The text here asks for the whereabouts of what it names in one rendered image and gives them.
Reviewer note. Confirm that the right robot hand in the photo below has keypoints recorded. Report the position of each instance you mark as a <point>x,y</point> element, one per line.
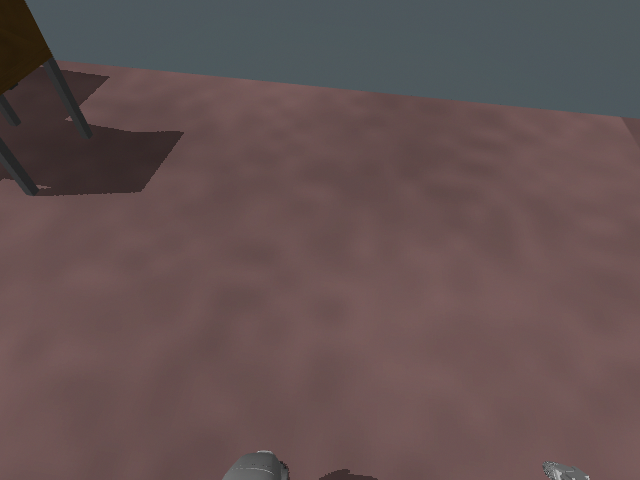
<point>556,471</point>

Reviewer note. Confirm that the chair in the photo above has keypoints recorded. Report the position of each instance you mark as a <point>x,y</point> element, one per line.
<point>22,50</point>

